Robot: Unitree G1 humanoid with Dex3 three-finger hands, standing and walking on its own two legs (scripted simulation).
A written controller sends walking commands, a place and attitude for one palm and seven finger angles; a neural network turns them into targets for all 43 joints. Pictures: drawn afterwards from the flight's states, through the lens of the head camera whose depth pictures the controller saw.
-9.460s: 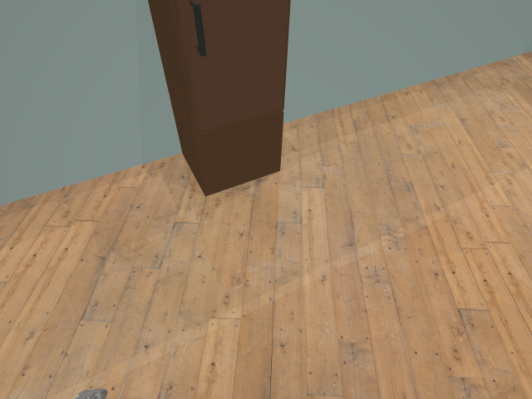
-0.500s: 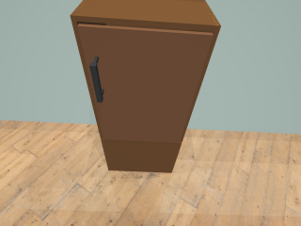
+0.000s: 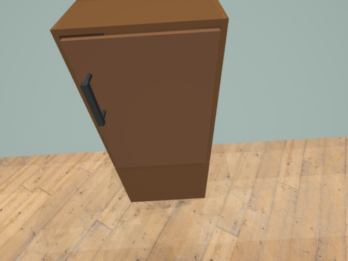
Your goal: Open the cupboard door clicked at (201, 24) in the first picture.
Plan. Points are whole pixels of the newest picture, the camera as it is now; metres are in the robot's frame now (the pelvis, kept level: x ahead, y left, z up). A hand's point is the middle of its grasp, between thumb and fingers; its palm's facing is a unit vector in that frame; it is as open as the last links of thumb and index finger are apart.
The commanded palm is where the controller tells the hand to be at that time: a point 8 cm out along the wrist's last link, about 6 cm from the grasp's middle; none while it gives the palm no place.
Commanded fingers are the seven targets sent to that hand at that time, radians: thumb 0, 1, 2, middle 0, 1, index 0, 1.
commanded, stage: look again from close up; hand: left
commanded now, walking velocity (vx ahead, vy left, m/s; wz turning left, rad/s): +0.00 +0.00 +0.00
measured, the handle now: (95, 101) +0.54 +0.27 +0.08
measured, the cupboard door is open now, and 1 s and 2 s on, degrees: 0 0 0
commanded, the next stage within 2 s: raise the hand with hooked fingers in 0.18 s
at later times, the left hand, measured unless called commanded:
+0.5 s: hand (92, 235) +0.18 +0.19 +0.00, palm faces +0.22 -0.97 -0.06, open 7.6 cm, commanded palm +0.10 +0.24 -0.04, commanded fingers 0.00 0.62 0.78 -0.22 -0.48 -0.22 -0.48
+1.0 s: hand (76, 243) +0.16 +0.22 +0.00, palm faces +0.03 -1.00 -0.05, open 10.4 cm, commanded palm +0.13 +0.28 +0.01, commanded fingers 0.00 0.04 0.53 -0.26 -0.86 -0.26 -0.86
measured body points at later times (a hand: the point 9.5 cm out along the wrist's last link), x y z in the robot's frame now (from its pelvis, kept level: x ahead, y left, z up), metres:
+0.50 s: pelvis -0.04 +0.01 -0.02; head -0.02 +0.00 +0.43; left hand +0.16 +0.24 +0.00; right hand +0.10 -0.25 -0.12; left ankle -0.05 +0.14 -0.73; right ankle -0.02 -0.09 -0.73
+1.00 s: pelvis -0.07 +0.02 -0.06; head -0.03 +0.03 +0.39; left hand +0.16 +0.28 +0.00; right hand +0.10 -0.17 -0.14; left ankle -0.05 +0.14 -0.73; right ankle -0.02 -0.09 -0.73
